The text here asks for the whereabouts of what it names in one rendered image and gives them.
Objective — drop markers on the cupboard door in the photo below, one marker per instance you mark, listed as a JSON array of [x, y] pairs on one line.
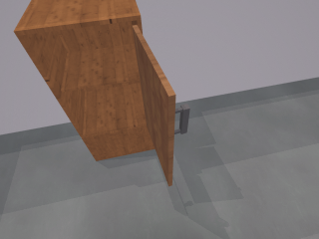
[[159, 103]]

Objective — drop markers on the handle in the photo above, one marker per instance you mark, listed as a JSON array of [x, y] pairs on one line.
[[183, 118]]

